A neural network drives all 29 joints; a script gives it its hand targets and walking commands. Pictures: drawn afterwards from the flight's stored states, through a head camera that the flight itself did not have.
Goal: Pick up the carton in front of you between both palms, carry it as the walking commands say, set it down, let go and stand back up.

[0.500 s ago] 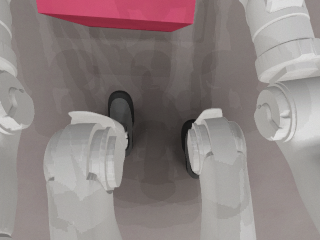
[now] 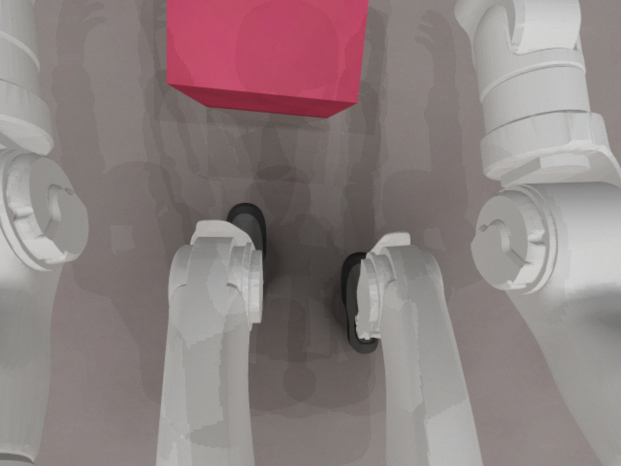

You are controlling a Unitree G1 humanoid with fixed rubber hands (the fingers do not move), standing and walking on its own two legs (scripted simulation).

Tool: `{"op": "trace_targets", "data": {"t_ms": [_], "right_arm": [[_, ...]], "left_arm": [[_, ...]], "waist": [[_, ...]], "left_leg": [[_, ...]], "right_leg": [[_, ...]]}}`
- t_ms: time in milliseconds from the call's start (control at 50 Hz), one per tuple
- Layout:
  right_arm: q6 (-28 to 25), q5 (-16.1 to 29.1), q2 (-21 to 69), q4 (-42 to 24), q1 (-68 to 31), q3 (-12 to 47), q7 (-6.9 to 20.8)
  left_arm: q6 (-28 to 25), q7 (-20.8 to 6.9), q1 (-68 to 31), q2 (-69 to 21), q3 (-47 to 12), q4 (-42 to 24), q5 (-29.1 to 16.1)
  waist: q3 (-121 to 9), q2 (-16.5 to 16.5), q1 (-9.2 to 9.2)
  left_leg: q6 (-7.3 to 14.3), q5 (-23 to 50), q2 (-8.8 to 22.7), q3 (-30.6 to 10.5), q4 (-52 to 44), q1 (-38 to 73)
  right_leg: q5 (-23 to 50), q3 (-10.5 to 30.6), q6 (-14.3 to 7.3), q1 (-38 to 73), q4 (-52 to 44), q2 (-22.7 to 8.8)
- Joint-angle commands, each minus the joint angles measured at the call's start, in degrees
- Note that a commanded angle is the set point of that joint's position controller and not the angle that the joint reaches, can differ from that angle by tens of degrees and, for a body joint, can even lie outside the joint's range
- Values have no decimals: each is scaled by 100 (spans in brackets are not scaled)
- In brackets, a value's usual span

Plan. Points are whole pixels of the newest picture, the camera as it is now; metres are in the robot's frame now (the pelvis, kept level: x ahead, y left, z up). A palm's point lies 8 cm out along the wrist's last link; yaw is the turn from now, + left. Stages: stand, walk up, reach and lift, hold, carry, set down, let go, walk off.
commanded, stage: set down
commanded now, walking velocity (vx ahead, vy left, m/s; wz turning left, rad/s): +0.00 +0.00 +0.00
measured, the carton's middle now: (270, 28) +0.56 +0.11 -0.34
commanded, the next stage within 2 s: let go in 0.58 s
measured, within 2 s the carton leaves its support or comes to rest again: neither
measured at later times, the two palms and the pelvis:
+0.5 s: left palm out of the picture +0.56 +0.32 +0.03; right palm out of the picture +0.59 -0.08 +0.04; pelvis +0.02 +0.01 +0.13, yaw +2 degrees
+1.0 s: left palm out of the picture +0.45 +0.31 +0.13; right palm out of the picture +0.50 -0.12 +0.13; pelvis +0.07 +0.02 +0.24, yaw +5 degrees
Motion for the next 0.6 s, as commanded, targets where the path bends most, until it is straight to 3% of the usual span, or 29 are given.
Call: {"op": "trace_targets", "data": {"t_ms": [0,100,240,580], "right_arm": [[-122,-97,-593,-650,-1234,-139,50],[-49,31,-649,-1039,-1248,17,44],[65,85,-720,-1461,-993,63,83],[-173,-416,-287,-1332,238,-305,415]], "left_arm": [[-89,6,-1508,638,150,-672,149],[29,35,-1490,741,172,-1004,141],[190,0,-1312,744,129,-1455,-2],[-80,-193,-180,170,679,-1210,566]], "waist": [[-6543,879,59],[-7365,895,97],[-8125,959,4],[-7015,760,-61]], "left_leg": [[-107,1581,-242,176,-562,6337],[-122,1875,-307,170,-1041,7250],[-120,2685,-333,64,-1767,8697],[-105,3015,-266,-88,-3808,9487]], "right_leg": [[740,-482,138,112,-1571,140],[867,-527,158,498,-2047,167],[1184,-508,148,842,-2884,155],[1700,-278,251,1873,-4969,-50]]}}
